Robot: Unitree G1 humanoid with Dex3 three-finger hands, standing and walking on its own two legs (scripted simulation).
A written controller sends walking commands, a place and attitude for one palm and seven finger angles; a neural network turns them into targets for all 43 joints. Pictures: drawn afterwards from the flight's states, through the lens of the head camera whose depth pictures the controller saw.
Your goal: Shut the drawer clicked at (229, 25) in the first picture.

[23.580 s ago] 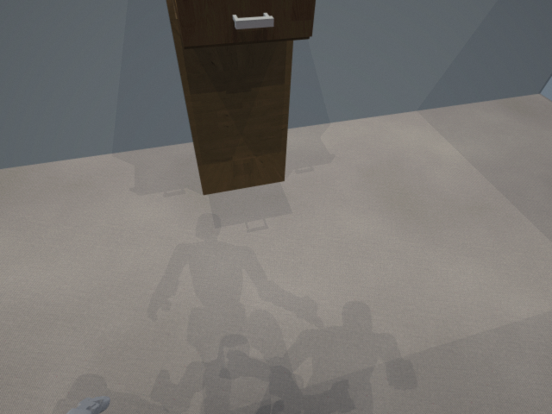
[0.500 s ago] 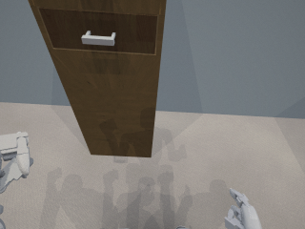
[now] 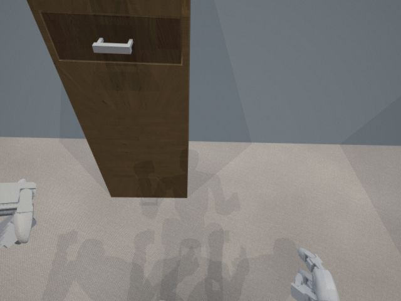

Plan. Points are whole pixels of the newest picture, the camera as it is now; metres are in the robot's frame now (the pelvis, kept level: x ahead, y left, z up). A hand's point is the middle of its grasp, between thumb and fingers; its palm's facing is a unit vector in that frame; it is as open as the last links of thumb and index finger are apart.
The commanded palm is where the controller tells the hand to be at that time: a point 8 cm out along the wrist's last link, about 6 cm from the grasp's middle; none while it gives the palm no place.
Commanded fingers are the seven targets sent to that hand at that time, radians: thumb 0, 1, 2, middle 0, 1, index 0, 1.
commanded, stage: step back with the hand held close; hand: left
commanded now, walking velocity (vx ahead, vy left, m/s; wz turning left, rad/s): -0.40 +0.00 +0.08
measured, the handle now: (114, 44) +0.75 +0.30 +0.14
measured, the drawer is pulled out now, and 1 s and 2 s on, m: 0.00 0.00 0.00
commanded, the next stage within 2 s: stop stepping back and stand still in 0.04 s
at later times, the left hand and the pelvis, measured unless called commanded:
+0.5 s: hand out of the picture +0.01 +0.24 +0.18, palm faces +0.50 -0.78 -0.37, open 3.2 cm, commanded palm -0.04 +0.26 +0.18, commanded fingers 0.00 0.90 0.90 -1.40 -1.60 -1.40 -1.60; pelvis -0.16 -0.02 +0.01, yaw +1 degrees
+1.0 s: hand out of the picture -0.05 +0.20 +0.17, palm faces +0.43 -0.79 -0.44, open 3.2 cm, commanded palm -0.10 +0.24 +0.18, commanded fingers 0.00 0.90 0.90 -1.40 -1.60 -1.40 -1.60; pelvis -0.22 -0.04 +0.00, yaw +1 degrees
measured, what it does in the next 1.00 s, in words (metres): walks backwards: left foot, then right foot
